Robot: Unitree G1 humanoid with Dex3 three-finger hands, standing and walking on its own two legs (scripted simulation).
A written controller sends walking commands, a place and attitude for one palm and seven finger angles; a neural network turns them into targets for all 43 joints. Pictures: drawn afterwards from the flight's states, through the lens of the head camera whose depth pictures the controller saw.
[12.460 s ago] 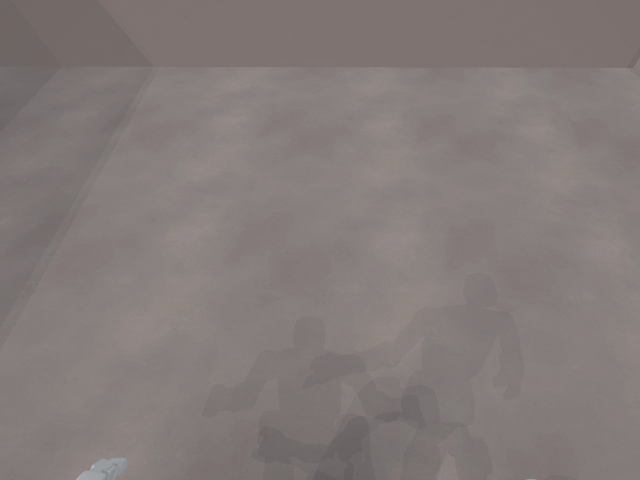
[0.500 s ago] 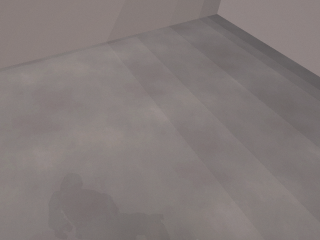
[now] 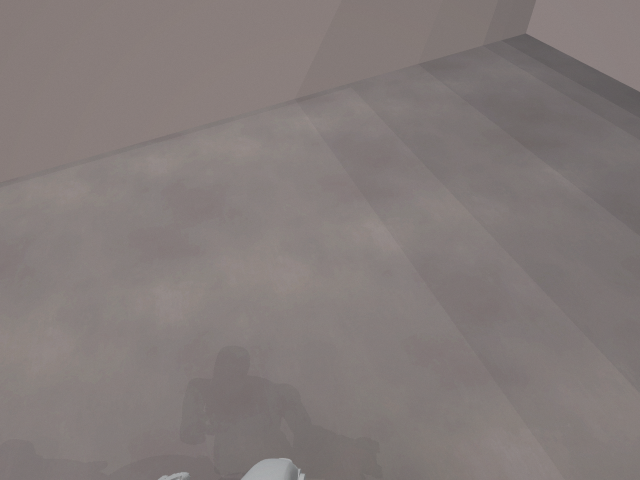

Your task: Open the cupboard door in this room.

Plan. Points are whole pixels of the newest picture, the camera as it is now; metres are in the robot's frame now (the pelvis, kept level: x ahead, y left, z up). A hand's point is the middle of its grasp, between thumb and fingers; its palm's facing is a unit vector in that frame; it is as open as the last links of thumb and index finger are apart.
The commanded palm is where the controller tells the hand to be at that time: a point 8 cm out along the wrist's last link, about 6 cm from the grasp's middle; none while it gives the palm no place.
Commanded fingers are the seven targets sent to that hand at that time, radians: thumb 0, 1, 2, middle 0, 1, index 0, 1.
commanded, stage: turn or walk to find it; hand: left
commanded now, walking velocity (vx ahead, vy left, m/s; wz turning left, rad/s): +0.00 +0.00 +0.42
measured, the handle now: out of the picture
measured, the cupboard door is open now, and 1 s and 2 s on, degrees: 0 0 0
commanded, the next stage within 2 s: none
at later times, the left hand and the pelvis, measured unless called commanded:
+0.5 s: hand out of the picture -0.05 +0.27 -0.18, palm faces +0.26 -0.93 -0.25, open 7.4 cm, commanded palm none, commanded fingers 0.00 0.90 0.90 -0.20 -0.30 -0.20 -0.30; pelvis -0.03 +0.05 +0.00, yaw +12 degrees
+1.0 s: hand out of the picture -0.04 +0.19 -0.14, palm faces +0.41 -0.87 -0.28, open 7.4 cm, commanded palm none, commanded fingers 0.00 0.90 0.90 -0.20 -0.30 -0.20 -0.30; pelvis -0.04 -0.01 +0.00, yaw +26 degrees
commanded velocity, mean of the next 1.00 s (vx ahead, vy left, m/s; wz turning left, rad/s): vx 0.00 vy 0.00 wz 0.42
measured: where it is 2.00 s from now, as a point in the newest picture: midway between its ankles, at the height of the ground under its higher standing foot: outside the picture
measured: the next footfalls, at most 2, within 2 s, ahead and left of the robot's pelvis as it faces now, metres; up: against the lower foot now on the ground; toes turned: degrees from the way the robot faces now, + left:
left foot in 0.36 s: -0.01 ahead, +0.16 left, +0.00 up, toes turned +14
right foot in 0.80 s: +0.04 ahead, -0.08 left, +0.00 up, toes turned +16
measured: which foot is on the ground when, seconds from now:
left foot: up 0.00-0.34, down 0.36-0.80, up 0.82-1.00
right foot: down 0.00-0.36, up 0.38-0.78, down 0.80-1.00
